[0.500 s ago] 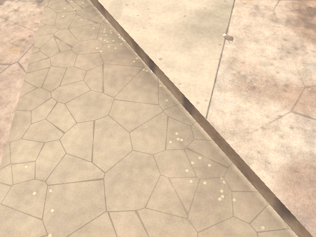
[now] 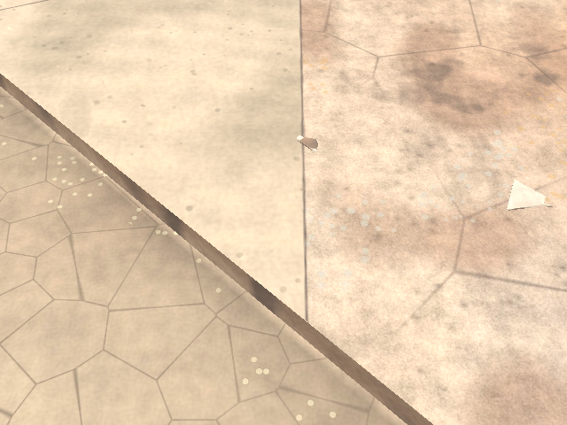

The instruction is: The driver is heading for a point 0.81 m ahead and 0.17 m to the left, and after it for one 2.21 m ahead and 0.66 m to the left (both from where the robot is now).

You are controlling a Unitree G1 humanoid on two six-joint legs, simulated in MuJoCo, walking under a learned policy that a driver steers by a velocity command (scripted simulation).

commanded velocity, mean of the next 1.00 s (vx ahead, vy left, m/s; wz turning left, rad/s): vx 0.50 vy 0.00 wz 0.14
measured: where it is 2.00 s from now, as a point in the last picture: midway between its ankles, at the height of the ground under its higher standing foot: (263, 315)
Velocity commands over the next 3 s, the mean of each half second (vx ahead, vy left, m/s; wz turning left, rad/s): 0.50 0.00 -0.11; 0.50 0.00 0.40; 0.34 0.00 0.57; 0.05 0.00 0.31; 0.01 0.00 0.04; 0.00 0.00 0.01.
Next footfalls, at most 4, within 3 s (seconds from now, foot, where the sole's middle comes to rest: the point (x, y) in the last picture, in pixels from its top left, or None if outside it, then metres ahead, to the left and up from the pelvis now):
0.32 right None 0.33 -0.15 -0.78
0.86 left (247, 376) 0.61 0.09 -0.78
1.34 right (289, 242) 0.95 -0.01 -0.69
1.82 left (215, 328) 0.74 0.18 -0.78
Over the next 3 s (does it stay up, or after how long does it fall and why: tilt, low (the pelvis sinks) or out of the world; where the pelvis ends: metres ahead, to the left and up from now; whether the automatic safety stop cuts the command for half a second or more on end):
stays up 0.79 0.05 0.00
